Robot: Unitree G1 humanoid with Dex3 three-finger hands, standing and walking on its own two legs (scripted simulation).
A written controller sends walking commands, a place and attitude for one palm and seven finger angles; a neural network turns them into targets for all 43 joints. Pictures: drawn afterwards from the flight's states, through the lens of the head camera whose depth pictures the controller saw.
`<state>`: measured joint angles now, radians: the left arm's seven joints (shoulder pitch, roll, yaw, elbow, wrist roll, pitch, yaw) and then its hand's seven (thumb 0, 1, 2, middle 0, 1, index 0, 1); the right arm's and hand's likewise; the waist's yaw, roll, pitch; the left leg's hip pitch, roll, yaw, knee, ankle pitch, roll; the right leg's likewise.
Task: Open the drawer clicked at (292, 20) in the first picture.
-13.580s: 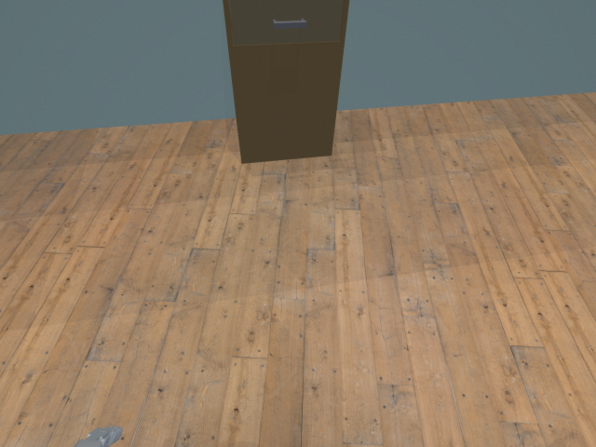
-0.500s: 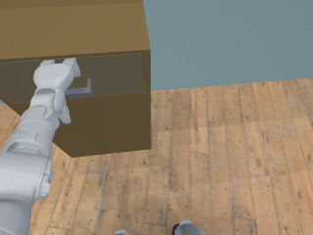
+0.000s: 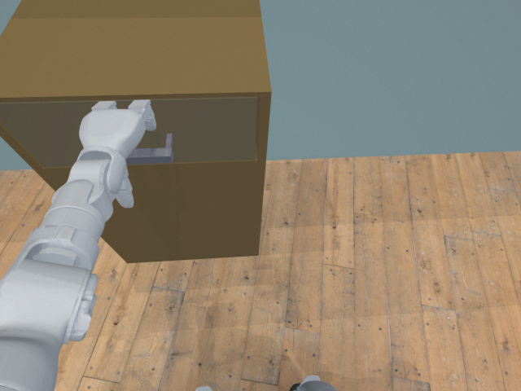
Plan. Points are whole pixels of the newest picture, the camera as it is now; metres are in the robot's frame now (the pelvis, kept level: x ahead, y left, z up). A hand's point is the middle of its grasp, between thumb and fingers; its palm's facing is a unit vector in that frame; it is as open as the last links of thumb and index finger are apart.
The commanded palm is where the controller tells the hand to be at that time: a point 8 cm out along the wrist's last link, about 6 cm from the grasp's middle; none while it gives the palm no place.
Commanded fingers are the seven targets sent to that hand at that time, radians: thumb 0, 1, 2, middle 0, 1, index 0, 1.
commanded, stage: move the hooked fingers above the handle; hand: left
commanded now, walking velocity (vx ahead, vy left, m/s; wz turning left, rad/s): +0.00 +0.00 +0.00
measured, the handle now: (138, 148) +0.55 +0.21 -0.03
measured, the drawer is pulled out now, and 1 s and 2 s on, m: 0.00 0.00 0.00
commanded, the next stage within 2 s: lower the fingers behind the handle in 1.88 s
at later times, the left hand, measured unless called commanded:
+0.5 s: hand (134, 143) +0.50 +0.19 +0.05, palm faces -0.02 -0.03 -1.00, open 13.8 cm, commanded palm +0.48 +0.21 +0.09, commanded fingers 0.00 -0.50 0.30 -0.30 -1.20 -0.30 -1.20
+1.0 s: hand (123, 144) +0.51 +0.21 +0.04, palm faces +0.01 -0.03 -1.00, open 13.7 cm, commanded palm +0.49 +0.22 +0.08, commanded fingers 0.00 -0.50 0.30 -0.30 -1.20 -0.30 -1.20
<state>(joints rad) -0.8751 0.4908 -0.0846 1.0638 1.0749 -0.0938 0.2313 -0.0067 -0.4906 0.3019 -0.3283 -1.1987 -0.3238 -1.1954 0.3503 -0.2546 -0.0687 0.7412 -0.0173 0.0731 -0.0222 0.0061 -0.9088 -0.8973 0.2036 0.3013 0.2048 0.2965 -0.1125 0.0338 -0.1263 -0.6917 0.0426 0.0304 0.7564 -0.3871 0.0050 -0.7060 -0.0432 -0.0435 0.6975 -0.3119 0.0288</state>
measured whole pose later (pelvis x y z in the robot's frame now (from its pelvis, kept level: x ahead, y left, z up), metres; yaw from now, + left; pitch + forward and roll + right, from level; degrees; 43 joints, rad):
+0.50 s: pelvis +0.00 -0.01 +0.00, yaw +0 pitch +19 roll -1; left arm -0.90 0.51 -0.02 1.09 1.11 -0.10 0.30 -0.01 -0.49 0.30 -0.33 -1.20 -0.32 -1.20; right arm 0.37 -0.26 -0.06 0.75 -0.02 0.07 -0.02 0.01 -0.91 -0.90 0.20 0.30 0.20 0.30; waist -0.14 0.04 -0.13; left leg -0.72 0.05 0.03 0.77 -0.39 -0.01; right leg -0.74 -0.03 -0.04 0.72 -0.32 0.02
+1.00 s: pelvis -0.01 -0.01 -0.01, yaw +0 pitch +21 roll -1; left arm -0.93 0.55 0.00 1.12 1.12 -0.12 0.34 0.00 -0.49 0.30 -0.34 -1.21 -0.34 -1.21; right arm 0.36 -0.27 -0.06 0.75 -0.03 0.05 -0.02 0.01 -0.91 -0.90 0.20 0.30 0.20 0.30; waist -0.14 0.04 -0.13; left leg -0.79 0.05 0.03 0.82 -0.40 0.00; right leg -0.80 -0.04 -0.04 0.76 -0.33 0.02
